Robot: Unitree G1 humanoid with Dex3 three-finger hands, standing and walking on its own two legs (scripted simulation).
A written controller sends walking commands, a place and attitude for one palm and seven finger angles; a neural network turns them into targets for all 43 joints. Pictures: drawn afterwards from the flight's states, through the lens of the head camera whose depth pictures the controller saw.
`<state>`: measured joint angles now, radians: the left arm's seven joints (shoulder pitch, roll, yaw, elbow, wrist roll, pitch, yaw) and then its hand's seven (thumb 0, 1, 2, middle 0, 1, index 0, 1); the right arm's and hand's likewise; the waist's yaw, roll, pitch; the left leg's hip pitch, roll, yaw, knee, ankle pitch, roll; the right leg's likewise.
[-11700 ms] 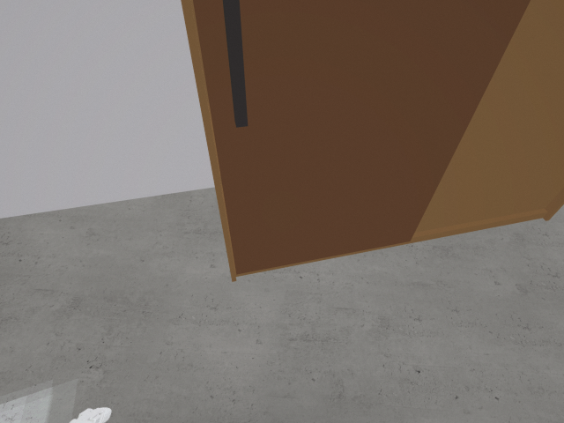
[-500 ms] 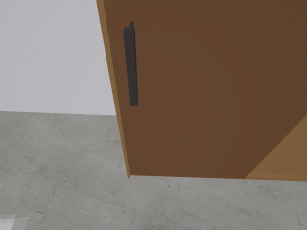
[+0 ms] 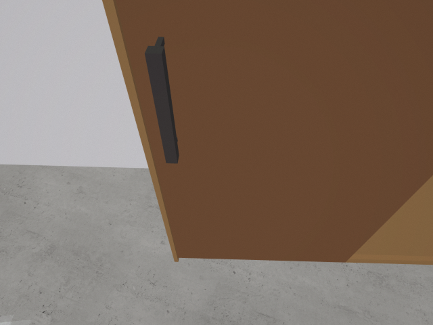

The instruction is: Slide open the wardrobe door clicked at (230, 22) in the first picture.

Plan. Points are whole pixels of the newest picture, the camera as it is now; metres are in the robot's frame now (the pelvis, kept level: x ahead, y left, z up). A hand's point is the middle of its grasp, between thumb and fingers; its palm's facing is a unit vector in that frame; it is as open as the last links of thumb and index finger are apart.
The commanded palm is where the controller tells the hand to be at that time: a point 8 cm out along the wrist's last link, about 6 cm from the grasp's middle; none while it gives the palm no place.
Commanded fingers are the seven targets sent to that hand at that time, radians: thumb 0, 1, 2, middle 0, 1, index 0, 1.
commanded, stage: come to a stop and stand still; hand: left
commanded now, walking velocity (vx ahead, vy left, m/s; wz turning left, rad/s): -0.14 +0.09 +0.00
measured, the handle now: (167, 107) +0.48 +0.14 +0.15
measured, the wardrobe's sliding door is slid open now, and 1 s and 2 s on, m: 0.00 0.00 0.00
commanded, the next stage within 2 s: look again from close up in 1.40 s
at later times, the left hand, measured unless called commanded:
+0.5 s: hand out of the picture +0.01 +0.21 -0.17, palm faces +0.02 -0.97 -0.26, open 7.4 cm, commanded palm none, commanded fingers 0.00 0.90 0.90 -0.20 -0.30 -0.20 -0.30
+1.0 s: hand out of the picture -0.03 +0.22 -0.16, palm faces -0.04 -0.97 -0.22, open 7.4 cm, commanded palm none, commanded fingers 0.00 0.90 0.90 -0.20 -0.30 -0.20 -0.30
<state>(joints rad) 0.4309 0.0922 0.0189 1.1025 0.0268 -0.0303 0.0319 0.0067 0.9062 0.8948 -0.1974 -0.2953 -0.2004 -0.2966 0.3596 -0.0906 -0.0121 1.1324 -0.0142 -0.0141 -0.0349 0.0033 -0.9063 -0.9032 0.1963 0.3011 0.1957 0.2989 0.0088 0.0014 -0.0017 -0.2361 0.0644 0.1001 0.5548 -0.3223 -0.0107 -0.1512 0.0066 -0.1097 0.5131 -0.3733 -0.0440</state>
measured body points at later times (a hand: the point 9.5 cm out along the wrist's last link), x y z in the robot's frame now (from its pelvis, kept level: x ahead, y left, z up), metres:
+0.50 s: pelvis -0.02 +0.03 -0.01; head +0.00 +0.02 +0.44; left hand +0.01 +0.26 -0.15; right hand +0.05 -0.20 -0.16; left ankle -0.02 +0.13 -0.73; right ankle -0.06 -0.08 -0.73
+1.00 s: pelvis -0.04 +0.03 +0.01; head -0.02 +0.02 +0.46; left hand -0.03 +0.27 -0.14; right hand -0.05 -0.20 -0.15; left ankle -0.02 +0.13 -0.73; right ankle -0.06 -0.08 -0.73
